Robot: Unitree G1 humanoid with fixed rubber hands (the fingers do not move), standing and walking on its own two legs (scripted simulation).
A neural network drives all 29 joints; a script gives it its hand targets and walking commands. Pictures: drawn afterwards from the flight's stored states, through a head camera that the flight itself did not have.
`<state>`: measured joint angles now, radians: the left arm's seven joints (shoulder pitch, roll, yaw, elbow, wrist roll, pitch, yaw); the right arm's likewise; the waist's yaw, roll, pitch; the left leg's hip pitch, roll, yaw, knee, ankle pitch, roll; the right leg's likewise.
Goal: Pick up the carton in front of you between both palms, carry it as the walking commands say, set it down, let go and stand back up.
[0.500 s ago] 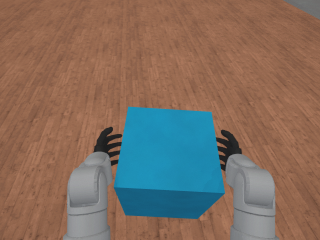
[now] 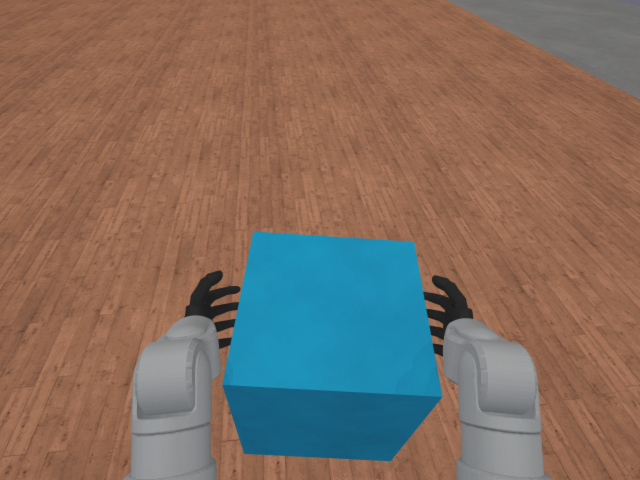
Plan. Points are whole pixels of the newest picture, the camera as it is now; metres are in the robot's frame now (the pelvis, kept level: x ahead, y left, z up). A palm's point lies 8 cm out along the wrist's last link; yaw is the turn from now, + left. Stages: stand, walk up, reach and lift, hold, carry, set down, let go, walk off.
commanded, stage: carry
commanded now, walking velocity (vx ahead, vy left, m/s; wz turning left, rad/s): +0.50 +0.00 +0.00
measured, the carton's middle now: (325, 352) +0.29 +0.01 +0.02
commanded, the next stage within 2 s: none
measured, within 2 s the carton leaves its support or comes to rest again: neither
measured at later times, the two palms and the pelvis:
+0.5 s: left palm (254, 179) +0.57 +0.13 +0.12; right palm (422, 189) +0.57 -0.17 +0.10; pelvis +0.29 -0.02 +0.01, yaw +1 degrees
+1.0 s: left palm (251, 155) +0.68 +0.15 +0.10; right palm (400, 159) +0.68 -0.15 +0.10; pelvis +0.41 -0.01 +0.02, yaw +2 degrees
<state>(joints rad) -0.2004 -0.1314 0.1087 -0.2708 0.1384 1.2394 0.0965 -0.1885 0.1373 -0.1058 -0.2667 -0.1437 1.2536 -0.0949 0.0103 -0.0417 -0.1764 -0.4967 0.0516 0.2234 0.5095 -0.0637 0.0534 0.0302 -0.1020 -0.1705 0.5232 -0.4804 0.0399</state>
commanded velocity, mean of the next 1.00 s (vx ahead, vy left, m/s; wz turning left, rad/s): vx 0.10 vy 0.00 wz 0.00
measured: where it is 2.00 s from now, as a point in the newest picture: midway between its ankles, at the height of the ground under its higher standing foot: outside the picture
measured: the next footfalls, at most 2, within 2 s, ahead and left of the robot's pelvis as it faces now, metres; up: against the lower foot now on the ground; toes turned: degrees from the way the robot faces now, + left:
right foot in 0.44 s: +0.44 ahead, -0.11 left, +0.00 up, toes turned +16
left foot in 0.62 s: +0.36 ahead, +0.10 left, +0.00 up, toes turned +6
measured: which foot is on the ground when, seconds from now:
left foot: down 0.00-0.46, up 0.48-0.60, down 0.62-1.00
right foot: down 0.00-0.00, up 0.02-0.42, down 0.44-1.00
